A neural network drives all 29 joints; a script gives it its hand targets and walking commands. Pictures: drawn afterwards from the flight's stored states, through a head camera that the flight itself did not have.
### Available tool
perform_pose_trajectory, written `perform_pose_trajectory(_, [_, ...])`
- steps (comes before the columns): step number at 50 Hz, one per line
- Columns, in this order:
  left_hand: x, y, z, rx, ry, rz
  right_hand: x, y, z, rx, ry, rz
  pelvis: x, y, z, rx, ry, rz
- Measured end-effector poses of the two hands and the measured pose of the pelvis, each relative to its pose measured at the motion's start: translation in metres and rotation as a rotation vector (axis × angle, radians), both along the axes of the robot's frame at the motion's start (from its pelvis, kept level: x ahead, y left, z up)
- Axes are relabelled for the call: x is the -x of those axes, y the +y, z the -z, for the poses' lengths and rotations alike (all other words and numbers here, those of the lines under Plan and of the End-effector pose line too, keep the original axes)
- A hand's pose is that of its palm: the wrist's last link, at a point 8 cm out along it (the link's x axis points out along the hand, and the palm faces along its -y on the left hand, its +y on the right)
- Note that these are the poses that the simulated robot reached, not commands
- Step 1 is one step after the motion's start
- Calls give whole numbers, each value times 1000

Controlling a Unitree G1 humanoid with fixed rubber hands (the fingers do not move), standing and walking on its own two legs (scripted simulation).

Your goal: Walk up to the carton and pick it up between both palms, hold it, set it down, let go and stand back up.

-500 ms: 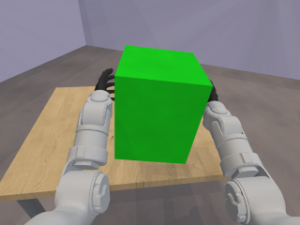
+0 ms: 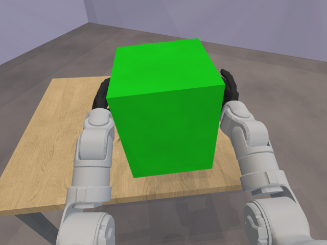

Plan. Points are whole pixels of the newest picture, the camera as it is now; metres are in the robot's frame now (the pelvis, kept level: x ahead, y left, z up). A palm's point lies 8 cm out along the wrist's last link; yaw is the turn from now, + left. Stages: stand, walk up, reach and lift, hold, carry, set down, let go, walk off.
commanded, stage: hold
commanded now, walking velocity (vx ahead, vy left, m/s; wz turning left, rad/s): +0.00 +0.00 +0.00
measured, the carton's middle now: (165, 109) +0.40 +0.03 +0.16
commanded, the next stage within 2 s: none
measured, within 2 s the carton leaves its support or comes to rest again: neither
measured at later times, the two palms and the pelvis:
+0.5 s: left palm (94, 113) +0.33 +0.17 +0.20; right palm (231, 113) +0.34 -0.12 +0.20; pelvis -0.03 +0.01 +0.00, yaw +0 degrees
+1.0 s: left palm (103, 106) +0.36 +0.16 +0.20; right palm (232, 112) +0.36 -0.13 +0.18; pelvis -0.01 +0.00 +0.00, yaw +0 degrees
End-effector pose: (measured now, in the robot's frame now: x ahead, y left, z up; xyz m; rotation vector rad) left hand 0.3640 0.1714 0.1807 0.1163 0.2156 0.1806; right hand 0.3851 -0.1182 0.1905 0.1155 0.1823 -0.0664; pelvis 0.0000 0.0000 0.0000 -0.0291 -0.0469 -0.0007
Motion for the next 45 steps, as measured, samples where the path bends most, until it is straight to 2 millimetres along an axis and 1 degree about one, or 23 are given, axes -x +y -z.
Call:
perform_pose_trajectory(6, [11,1,-10,-8,-71,-12,9,1,-7,-25,-69,-9,2,0,0,0,-2,0])
perform_pose_trajectory(16, [23,3,-10,-1,-49,-1,24,2,-3,-12,-49,0,13,3,0,3,-18,-1])
perform_pose_trajectory(21, [32,4,-15,0,-61,2,34,4,-7,-2,-62,5,21,4,1,6,-29,-1])
perform_pose_trajectory(25, [34,2,-21,3,-61,12,42,2,-6,22,-61,16,27,6,1,7,-37,-1])
perform_pose_trajectory(32, [31,-3,-32,4,-28,34,48,-3,2,66,-29,35,29,6,1,8,-40,-1])
perform_pose_trajectory(37, [25,-8,-36,-3,-25,49,48,-8,2,79,-27,46,26,5,1,7,-36,-1])
perform_pose_trajectory(41, [19,-10,-34,-2,-16,50,41,-9,1,85,-19,47,23,5,1,6,-32,-1])
perform_pose_trajectory(45, [12,-9,-27,1,-4,47,33,-9,4,86,-7,43,19,4,1,5,-26,-1])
